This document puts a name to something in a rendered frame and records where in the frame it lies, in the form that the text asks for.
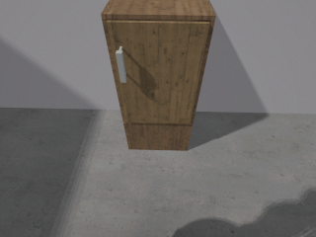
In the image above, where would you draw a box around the handle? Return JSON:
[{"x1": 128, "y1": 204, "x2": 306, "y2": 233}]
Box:
[{"x1": 116, "y1": 46, "x2": 127, "y2": 83}]

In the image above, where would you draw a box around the cupboard door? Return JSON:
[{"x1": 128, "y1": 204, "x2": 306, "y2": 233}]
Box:
[{"x1": 107, "y1": 20, "x2": 210, "y2": 123}]

